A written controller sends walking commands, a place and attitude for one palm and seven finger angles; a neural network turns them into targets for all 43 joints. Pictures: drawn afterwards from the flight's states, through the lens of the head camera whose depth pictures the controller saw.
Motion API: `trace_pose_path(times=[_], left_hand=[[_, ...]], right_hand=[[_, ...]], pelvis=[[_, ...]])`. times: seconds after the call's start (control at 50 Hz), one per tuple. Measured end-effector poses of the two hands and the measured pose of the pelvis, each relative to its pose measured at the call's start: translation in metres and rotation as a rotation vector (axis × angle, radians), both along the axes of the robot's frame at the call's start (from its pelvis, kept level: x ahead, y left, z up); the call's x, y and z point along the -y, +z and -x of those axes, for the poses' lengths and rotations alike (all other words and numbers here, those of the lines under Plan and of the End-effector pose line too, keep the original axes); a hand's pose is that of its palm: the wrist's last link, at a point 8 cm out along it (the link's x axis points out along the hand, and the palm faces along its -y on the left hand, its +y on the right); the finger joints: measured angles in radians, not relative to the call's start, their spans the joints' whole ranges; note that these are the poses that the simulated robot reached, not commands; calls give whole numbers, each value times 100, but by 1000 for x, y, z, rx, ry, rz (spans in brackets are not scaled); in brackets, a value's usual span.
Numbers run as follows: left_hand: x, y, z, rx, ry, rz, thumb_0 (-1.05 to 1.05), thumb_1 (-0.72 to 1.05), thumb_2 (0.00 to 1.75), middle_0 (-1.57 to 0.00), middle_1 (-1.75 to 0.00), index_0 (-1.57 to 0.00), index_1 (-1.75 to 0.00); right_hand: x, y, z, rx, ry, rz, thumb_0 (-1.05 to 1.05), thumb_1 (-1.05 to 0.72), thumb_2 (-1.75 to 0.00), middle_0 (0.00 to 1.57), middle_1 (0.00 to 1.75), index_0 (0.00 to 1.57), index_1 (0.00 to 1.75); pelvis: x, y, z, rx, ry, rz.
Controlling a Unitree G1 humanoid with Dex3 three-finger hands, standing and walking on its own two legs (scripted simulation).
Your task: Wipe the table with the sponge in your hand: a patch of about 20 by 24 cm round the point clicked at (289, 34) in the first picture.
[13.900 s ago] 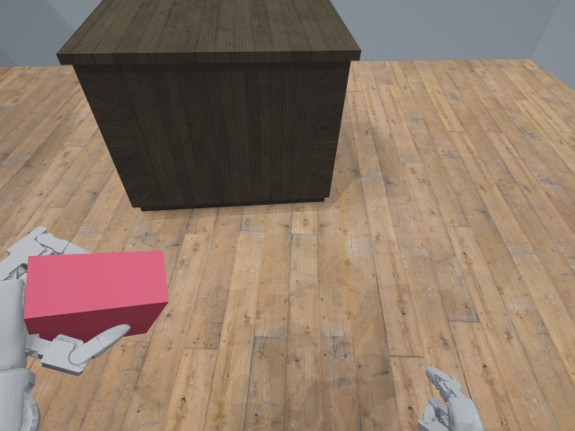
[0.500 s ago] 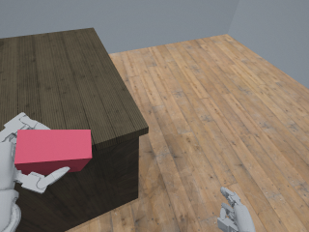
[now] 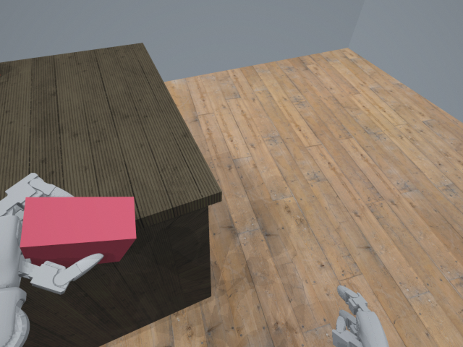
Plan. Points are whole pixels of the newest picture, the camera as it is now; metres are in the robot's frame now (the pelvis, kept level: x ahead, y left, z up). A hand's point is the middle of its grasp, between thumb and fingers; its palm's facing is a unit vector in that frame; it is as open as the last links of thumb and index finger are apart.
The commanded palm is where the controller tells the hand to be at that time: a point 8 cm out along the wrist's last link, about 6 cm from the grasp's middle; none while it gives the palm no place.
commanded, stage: look again from close up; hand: left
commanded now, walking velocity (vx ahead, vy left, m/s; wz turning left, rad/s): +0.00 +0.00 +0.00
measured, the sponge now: (96, 234) +0.23 +0.21 +0.13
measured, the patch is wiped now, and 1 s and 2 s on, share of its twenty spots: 0.00 0.00 0.00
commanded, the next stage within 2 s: turn the palm down, sponge in hand in 0.10 s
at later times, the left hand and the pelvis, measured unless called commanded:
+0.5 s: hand (85, 228) +0.23 +0.22 +0.15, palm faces +0.28 -0.76 -0.58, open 10.0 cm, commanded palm +0.17 +0.27 +0.19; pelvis +0.00 -0.03 -0.01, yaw +0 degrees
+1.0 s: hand (78, 215) +0.23 +0.22 +0.17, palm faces +0.32 -0.51 -0.80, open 10.0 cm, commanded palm +0.19 +0.25 +0.22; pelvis +0.02 -0.06 -0.01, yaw +1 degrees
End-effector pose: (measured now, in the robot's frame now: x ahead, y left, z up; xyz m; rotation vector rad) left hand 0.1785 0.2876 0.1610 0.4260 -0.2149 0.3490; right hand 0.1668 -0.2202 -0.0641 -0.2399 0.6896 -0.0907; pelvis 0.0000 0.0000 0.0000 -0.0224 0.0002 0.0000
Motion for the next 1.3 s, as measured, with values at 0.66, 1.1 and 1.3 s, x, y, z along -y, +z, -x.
trace_pose_path(times=[0.66,1.1,1.3], left_hand=[[25,33,13,-158,168,-289,-1,-48,102,-75,-134,-75,-134],[33,56,-14,-302,230,-532,0,-48,102,-75,-134,-75,-134],[34,57,-12,-345,234,-628,0,-48,102,-76,-134,-75,-134]], right_hand=[[57,-21,-40,19,87,0,1,-90,-90,20,30,21,30],[50,-25,-51,39,36,-52,1,-90,-90,20,30,21,30],[28,-17,-57,51,63,-43,1,-90,-90,20,30,21,30]], pelvis=[[56,-10,-9,35,38,-27],[52,-11,-15,40,19,-34],[38,-7,-5,56,17,-30]])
